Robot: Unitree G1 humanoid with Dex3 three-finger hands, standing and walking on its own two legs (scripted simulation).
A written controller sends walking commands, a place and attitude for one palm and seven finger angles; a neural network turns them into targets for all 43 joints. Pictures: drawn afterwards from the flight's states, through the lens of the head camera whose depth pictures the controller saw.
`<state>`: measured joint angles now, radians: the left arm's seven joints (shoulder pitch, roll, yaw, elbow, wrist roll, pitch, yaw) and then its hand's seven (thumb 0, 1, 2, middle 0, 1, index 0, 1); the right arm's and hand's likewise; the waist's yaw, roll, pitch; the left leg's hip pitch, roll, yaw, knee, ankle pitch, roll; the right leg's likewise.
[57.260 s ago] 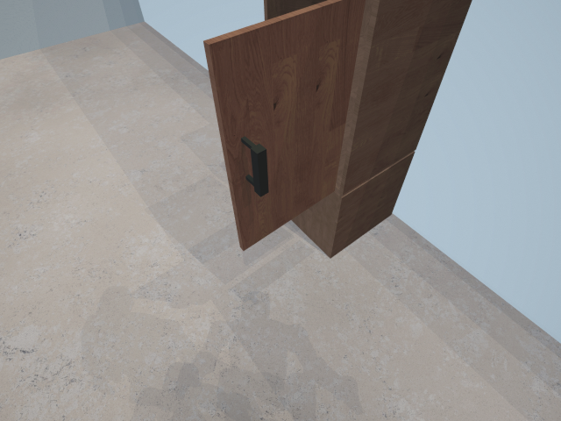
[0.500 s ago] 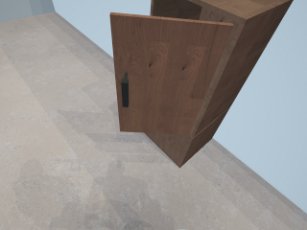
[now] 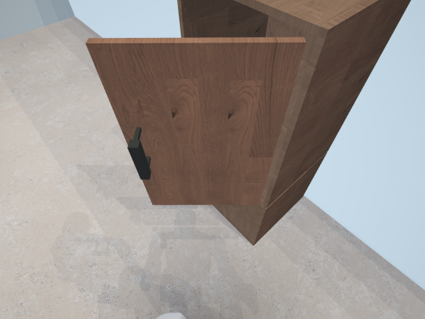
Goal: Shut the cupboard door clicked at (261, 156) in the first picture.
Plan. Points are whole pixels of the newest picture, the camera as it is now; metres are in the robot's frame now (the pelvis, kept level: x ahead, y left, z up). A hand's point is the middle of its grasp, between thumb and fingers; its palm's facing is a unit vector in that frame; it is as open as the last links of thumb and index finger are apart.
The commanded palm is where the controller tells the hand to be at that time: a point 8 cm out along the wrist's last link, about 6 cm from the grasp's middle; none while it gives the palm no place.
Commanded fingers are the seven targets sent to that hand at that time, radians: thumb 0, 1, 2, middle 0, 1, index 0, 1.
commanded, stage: come to a stop and stand still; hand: left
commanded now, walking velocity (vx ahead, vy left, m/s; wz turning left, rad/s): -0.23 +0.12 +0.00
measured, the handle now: (141, 153) +0.47 +0.20 -0.02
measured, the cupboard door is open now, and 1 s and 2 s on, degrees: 48 48 48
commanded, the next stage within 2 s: look again from close up in 1.12 s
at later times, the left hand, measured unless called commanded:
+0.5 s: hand out of the picture +0.03 +0.24 -0.18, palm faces +0.02 -0.98 -0.22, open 7.4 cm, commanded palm none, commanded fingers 0.00 0.90 0.90 -0.20 -0.30 -0.20 -0.30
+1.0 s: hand out of the picture -0.02 +0.15 -0.18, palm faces +0.00 -0.99 -0.15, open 7.3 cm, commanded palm none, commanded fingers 0.00 0.90 0.90 -0.20 -0.30 -0.20 -0.30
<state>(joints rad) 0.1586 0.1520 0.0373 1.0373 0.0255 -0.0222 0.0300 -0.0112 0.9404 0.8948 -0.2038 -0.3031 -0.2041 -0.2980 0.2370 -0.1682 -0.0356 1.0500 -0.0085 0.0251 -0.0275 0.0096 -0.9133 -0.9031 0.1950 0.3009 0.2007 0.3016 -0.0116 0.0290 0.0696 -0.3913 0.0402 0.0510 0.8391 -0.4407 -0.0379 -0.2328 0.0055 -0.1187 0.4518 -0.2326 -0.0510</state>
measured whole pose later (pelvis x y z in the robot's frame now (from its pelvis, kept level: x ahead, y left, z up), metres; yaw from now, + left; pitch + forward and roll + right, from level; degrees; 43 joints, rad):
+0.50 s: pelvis -0.01 +0.03 +0.00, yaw -1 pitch +1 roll -3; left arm 0.21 0.24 0.06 1.01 0.02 0.07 0.01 0.01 0.91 0.90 -0.20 -0.30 -0.20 -0.30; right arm 0.15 -0.16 -0.01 0.97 -0.03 0.03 -0.03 0.01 -0.91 -0.90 0.20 0.30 0.21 0.30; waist 0.01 -0.01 0.08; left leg -0.31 0.04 0.05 0.47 -0.17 0.05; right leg -0.32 -0.01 0.03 0.88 -0.48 0.03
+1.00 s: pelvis -0.02 -0.01 +0.00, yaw +0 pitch -1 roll +0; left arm 0.27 0.14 0.01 1.12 0.01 0.02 0.02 0.01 0.92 0.90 -0.20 -0.30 -0.20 -0.30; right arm 0.34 -0.14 -0.02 1.16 -0.02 0.03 -0.02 0.01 -0.91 -0.90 0.20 0.30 0.20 0.30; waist -0.03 -0.02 0.04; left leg -0.29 0.04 0.02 0.45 -0.14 -0.02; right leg -0.10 0.00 0.00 0.45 -0.32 0.01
